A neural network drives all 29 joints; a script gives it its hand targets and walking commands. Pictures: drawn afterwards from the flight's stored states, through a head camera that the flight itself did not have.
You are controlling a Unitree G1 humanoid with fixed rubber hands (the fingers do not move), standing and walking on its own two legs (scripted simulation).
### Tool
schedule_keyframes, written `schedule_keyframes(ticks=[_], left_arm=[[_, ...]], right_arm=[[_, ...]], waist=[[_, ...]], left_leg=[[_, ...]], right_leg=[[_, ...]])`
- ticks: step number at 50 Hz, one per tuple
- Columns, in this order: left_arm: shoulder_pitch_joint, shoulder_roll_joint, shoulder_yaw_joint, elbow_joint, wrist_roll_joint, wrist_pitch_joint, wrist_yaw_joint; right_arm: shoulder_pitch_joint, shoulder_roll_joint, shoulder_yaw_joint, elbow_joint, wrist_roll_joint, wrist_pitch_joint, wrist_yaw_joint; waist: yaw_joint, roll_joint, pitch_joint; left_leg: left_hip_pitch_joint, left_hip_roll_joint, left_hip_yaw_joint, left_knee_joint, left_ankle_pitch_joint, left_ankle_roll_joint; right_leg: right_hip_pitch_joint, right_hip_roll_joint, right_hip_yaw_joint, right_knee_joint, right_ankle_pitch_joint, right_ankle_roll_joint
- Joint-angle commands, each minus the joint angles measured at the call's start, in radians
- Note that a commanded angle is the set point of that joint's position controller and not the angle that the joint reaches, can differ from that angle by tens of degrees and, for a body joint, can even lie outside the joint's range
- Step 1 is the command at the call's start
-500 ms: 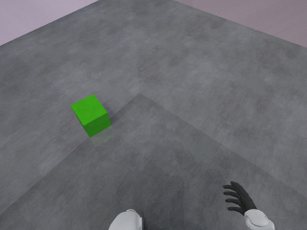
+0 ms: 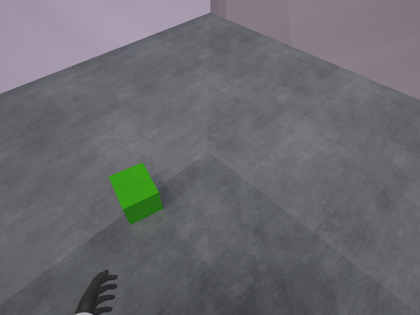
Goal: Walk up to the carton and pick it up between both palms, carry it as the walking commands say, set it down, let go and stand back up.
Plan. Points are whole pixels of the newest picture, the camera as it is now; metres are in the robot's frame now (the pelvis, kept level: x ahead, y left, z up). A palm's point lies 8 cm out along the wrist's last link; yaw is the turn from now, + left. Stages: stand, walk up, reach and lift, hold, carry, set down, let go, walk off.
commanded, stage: walk up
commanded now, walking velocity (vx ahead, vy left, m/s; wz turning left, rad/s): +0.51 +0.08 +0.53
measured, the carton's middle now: (136, 193) +0.82 +0.29 -0.69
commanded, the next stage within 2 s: none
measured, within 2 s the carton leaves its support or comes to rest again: neither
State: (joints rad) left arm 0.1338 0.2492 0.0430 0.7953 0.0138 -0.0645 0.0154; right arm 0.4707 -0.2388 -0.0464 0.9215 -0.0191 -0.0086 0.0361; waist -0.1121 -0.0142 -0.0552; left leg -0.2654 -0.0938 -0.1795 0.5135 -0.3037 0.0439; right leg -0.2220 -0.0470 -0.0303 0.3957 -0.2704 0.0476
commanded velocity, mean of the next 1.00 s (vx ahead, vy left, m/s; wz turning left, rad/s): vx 0.25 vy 0.13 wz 0.28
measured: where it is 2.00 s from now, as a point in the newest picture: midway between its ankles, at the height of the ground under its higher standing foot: (172, 290)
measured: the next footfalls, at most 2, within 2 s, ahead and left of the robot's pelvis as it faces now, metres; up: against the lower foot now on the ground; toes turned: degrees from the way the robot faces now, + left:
left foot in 0.32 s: +0.28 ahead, +0.17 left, +0.00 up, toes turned +15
right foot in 0.68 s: +0.44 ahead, -0.04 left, +0.00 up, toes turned +8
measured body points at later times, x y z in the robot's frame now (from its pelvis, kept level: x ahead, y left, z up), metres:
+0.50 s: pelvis +0.22 +0.06 -0.01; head +0.27 +0.07 +0.44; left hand +0.21 +0.32 -0.15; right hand +0.38 -0.17 -0.14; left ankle +0.25 +0.16 -0.74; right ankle +0.21 -0.09 -0.67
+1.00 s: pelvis +0.33 +0.09 +0.01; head +0.37 +0.07 +0.45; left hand +0.25 +0.36 -0.11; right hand +0.51 -0.14 -0.14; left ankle +0.31 +0.26 -0.68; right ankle +0.40 -0.05 -0.74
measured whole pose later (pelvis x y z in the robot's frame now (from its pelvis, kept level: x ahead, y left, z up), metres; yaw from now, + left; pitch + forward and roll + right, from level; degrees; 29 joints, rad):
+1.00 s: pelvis +0.33 +0.09 +0.01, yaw +18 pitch +0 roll +3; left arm 0.32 0.26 0.07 0.95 0.03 -0.01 0.04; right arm 0.16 -0.30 -0.05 0.90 -0.02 0.08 0.05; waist 0.04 0.01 0.07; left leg -0.46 0.04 0.02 0.85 -0.34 -0.08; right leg -0.26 -0.18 -0.10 0.47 -0.20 0.05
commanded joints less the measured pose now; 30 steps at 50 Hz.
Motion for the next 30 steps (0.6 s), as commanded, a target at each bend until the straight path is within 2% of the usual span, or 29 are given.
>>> schedule_keyframes(ticks=[1,2,3,4,5,6,7,10,11,12,14,15,16,17,18,19,20,21,22,23,26,29,30], left_arm=[[0.346,0.269,0.075,0.069,0.02,-0.001,0.027],[0.333,0.28,0.074,0.085,0.027,0.003,0.036],[0.279,0.225,0.056,0.078,0.025,-0.004,0.033],[0.229,0.16,0.041,0.069,0.021,-0.01,0.026],[0.211,0.122,0.031,0.067,0.015,-0.015,0.022],[0.225,0.105,0.024,0.079,0.009,-0.02,0.017],[0.247,0.1,0.022,0.095,0.005,-0.021,0.011],[0.279,0.118,0.028,0.119,0.013,-0.012,0.001],[0.279,0.131,0.029,0.119,0.016,-0.011,-0.001],[0.284,0.149,0.033,0.121,0.015,-0.01,-0.002],[0.308,0.171,0.042,0.124,0.006,-0.011,-0.002],[0.298,0.178,0.045,0.117,0.001,-0.01,-0.001],[0.277,0.158,0.04,0.093,0.004,-0.016,-0.001],[0.279,0.117,0.038,0.047,-0.011,-0.018,-0.004],[0.262,0.113,0.043,0.05,-0.014,-0.013,0.004],[0.227,0.108,0.039,0.048,-0.009,-0.006,0.006],[0.208,0.09,0.034,0.054,0.0,0.0,0.005],[0.211,0.075,0.029,0.068,0.008,0.007,0.001],[0.233,0.064,0.026,0.081,0.014,0.022,-0.006],[0.244,0.059,0.025,0.094,0.016,0.033,-0.01],[0.148,0.048,0.015,0.085,0.01,0.049,-0.017],[0.099,0.047,0.013,0.096,0.004,0.053,-0.019],[0.099,0.055,0.014,0.109,0.005,0.052,-0.014]], right_arm=[[-0.14,-0.038,-0.003,-0.145,-0.007,-0.031,0.0],[-0.194,-0.077,-0.022,-0.159,-0.015,-0.023,0.009],[-0.203,-0.088,-0.034,-0.156,-0.018,-0.012,0.024],[-0.192,-0.074,-0.034,-0.152,-0.018,-0.004,0.037],[-0.184,-0.065,-0.031,-0.153,-0.018,0.006,0.047],[-0.192,-0.059,-0.028,-0.156,-0.018,0.013,0.053],[-0.213,-0.052,-0.025,-0.163,-0.013,0.016,0.055],[-0.329,-0.034,0.002,-0.192,0.01,0.011,0.062],[-0.355,-0.035,0.007,-0.192,0.014,0.008,0.062],[-0.353,-0.044,0.005,-0.181,0.017,0.007,0.057],[-0.264,-0.088,-0.013,-0.138,0.012,0.001,0.04],[-0.176,-0.122,-0.028,-0.106,0.004,-0.004,0.029],[-0.061,-0.194,-0.055,-0.07,-0.01,-0.009,0.014],[0.036,-0.291,-0.083,-0.072,-0.012,-0.013,-0.006],[0.067,-0.28,-0.07,-0.065,0.007,-0.018,-0.017],[0.014,-0.243,-0.063,-0.073,0.011,-0.023,-0.027],[-0.072,-0.204,-0.052,-0.085,0.013,-0.027,-0.035],[-0.152,-0.171,-0.043,-0.099,0.015,-0.029,-0.039],[-0.216,-0.147,-0.033,-0.104,0.011,-0.031,-0.04],[-0.236,-0.138,-0.031,-0.098,0.006,-0.031,-0.037],[-0.223,-0.145,-0.041,-0.067,-0.002,-0.031,-0.032],[-0.236,-0.14,-0.047,-0.06,-0.008,-0.02,-0.029],[-0.237,-0.139,-0.045,-0.052,-0.009,-0.014,-0.027]], waist=[[0.221,-0.173,0.002],[0.207,-0.09,0.059],[0.166,-0.024,0.128],[0.136,-0.054,0.165],[0.123,-0.116,0.168],[0.122,-0.173,0.169],[0.126,-0.203,0.171],[0.126,-0.227,0.196],[0.117,-0.234,0.194],[0.107,-0.236,0.179],[0.077,-0.209,0.085],[0.036,-0.165,0.023],[-0.01,-0.072,-0.054],[-0.035,0.202,-0.145],[-0.007,0.203,-0.238],[0.015,0.133,-0.199],[0.046,0.091,-0.128],[0.075,0.089,-0.08],[0.106,0.112,-0.053],[0.121,0.127,-0.038],[0.115,0.167,0.01],[0.12,0.224,0.044],[0.129,0.234,0.054]], left_leg=[[-0.635,0.047,0.088,0.455,-0.17,-0.009],[-0.67,0.141,0.093,0.582,-0.14,-0.042],[-0.627,0.167,0.097,0.638,-0.06,-0.057],[-0.57,0.168,0.125,0.64,-0.006,-0.062],[-0.524,0.16,0.157,0.62,0.025,-0.068],[-0.495,0.146,0.187,0.602,0.053,-0.071],[-0.471,0.138,0.207,0.561,0.065,-0.07],[-0.323,0.132,0.256,0.278,0.087,-0.051],[-0.248,0.124,0.286,0.2,0.085,-0.037],[-0.177,0.106,0.32,0.157,0.072,-0.026],[-0.008,0.072,0.362,0.103,0.088,0.002],[0.144,0.057,0.358,0.035,0.13,0.028],[0.355,0.109,0.258,0.065,0.171,0.058],[0.517,0.435,-0.191,-0.031,0.446,0.186],[0.531,0.528,-0.295,-0.08,0.654,0.229],[0.46,0.496,-0.224,-0.073,0.697,0.222],[0.359,0.469,-0.158,-0.081,0.726,0.211],[0.252,0.428,-0.084,-0.098,0.679,0.185],[0.138,0.388,-0.018,-0.119,0.639,0.163],[0.072,0.36,0.024,-0.139,0.595,0.155],[0.001,0.311,0.075,-0.185,0.46,0.127],[-0.084,0.299,0.061,-0.222,0.23,0.121],[-0.12,0.277,0.063,-0.221,0.127,0.111]], right_leg=[[0.518,-0.485,0.533,-0.187,-0.21,-0.138],[0.409,-0.555,0.581,-0.175,-0.173,-0.193],[0.307,-0.472,0.437,-0.151,-0.005,-0.166],[0.222,-0.38,0.279,-0.132,0.204,-0.123],[0.188,-0.313,0.159,-0.11,0.381,-0.091],[0.187,-0.272,0.088,-0.097,0.498,-0.072],[0.189,-0.251,0.043,-0.093,0.553,-0.065],[0.144,-0.219,-0.064,-0.099,0.572,-0.051],[0.118,-0.217,-0.095,-0.099,0.607,-0.05],[0.113,-0.219,-0.116,-0.07,0.682,-0.056],[0.129,-0.213,-0.144,0.095,0.824,-0.056],[0.076,-0.189,-0.159,0.266,0.837,-0.043],[-0.092,-0.154,-0.139,0.491,0.68,-0.023],[-0.353,0.003,-0.135,0.833,0.031,0.013],[-0.387,-0.002,-0.013,0.95,-0.313,-0.018],[-0.399,-0.058,0.029,0.969,-0.306,-0.032],[-0.409,-0.084,0.028,0.934,-0.273,-0.021],[-0.37,-0.103,0.028,0.854,-0.25,-0.013],[-0.297,-0.1,0.009,0.785,-0.218,-0.007],[-0.239,-0.087,-0.013,0.718,-0.197,-0.004],[-0.162,-0.069,-0.049,0.486,-0.14,-0.004],[-0.079,-0.043,-0.075,0.381,-0.052,-0.008],[-0.035,-0.038,-0.077,0.342,-0.022,-0.007]])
